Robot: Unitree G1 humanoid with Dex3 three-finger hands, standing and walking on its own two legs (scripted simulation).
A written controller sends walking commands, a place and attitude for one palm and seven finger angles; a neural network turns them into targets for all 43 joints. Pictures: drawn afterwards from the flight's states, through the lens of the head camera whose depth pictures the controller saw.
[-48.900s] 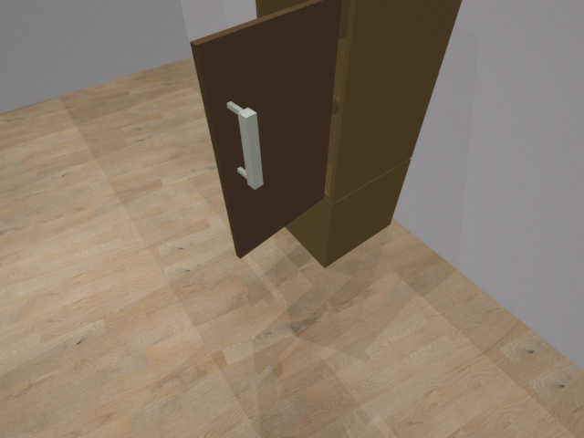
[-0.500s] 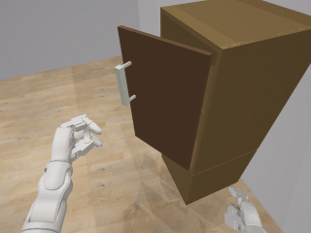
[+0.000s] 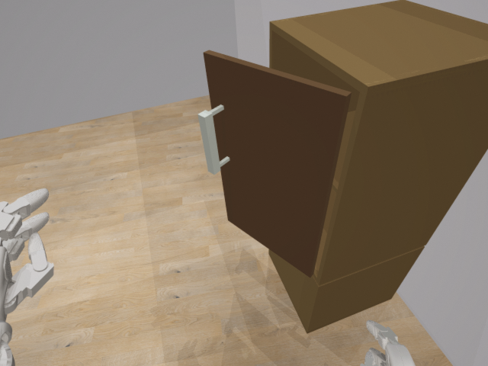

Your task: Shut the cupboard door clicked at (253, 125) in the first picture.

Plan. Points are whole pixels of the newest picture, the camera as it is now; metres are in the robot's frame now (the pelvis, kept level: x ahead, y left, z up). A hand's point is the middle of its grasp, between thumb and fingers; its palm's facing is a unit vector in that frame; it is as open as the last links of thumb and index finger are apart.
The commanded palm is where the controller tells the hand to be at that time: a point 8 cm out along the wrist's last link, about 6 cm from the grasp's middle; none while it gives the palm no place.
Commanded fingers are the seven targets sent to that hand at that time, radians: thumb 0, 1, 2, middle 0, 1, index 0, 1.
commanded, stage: draw the hand back to the body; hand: left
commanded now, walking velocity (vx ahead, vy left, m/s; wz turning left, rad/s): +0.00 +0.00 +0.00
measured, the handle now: (216, 140) +0.63 +0.15 +0.04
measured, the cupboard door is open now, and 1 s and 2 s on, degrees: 29 29 29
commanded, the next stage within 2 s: step back with the hand held close in 0.32 s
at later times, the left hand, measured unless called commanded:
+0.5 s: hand (58, 266) +0.18 +0.26 +0.16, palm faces +0.45 -0.79 -0.41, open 7.5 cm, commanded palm +0.14 +0.29 +0.17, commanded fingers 0.00 0.90 0.90 -0.20 -0.30 -0.20 -0.30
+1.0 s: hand (26, 291) +0.15 +0.29 +0.15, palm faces +0.38 -0.79 -0.49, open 7.5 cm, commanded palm +0.10 +0.32 +0.17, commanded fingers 0.00 0.90 0.90 -0.20 -0.30 -0.20 -0.30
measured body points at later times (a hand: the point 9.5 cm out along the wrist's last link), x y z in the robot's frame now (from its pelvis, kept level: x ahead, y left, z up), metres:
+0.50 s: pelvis -0.01 -0.01 +0.00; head -0.02 -0.03 +0.45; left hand +0.16 +0.30 +0.18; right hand +0.18 -0.23 -0.09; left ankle -0.01 +0.07 -0.74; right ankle -0.02 -0.10 -0.74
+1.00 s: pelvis -0.05 +0.02 -0.01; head -0.05 +0.03 +0.44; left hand +0.13 +0.33 +0.18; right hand +0.12 -0.23 -0.08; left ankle -0.01 +0.07 -0.74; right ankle -0.02 -0.10 -0.74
